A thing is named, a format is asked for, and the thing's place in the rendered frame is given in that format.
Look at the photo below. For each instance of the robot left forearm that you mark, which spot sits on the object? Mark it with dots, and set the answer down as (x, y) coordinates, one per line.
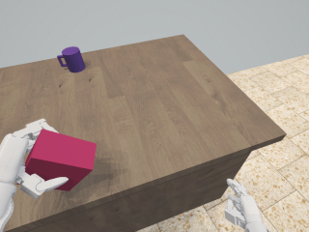
(7, 193)

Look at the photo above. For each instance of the robot right forearm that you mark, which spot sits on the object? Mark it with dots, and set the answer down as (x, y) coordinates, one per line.
(255, 227)

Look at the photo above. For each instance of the robot right hand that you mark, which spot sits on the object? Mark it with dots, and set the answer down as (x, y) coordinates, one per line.
(246, 210)

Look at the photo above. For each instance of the robot left hand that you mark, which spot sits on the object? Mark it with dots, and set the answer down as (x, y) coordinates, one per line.
(12, 151)

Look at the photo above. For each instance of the sponge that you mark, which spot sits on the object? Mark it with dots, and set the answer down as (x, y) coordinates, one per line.
(56, 155)

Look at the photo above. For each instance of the table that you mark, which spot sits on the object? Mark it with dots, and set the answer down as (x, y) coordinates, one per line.
(169, 125)

